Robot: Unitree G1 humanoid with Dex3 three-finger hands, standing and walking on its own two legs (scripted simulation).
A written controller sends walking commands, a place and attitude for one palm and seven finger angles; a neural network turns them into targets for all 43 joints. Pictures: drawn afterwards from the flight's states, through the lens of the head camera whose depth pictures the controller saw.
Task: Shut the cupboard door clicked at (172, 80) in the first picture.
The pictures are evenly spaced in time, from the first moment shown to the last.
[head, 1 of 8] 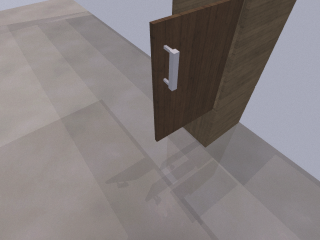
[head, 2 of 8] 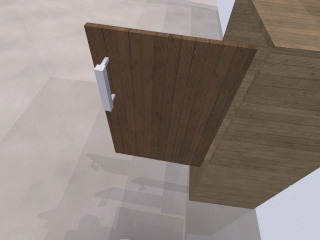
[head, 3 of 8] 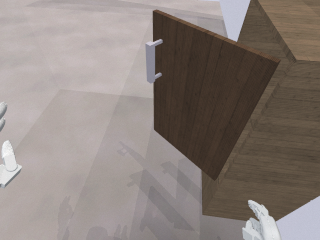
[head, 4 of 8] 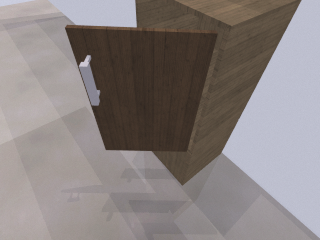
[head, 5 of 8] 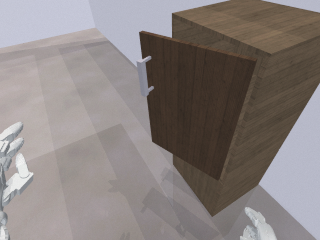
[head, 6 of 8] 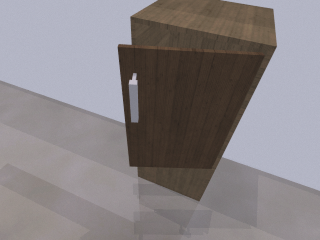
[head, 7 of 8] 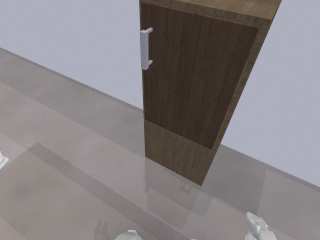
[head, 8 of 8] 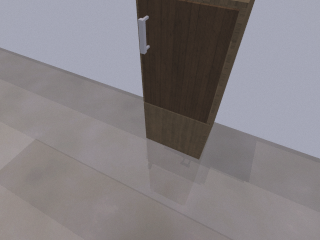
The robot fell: no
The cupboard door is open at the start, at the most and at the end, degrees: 87 87 0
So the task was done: yes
